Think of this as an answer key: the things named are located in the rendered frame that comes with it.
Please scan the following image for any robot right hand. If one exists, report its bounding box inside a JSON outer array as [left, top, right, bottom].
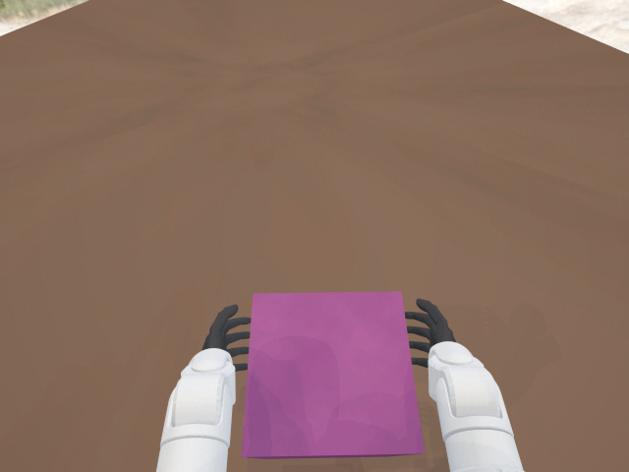
[[405, 298, 457, 368]]

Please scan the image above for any carton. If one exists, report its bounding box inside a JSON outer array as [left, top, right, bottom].
[[241, 291, 425, 459]]

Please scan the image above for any left robot forearm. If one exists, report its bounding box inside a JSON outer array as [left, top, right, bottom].
[[156, 348, 236, 472]]

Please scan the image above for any right robot forearm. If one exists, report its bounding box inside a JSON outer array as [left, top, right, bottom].
[[429, 341, 525, 472]]

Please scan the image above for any robot left hand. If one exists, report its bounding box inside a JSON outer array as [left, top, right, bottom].
[[202, 304, 251, 372]]

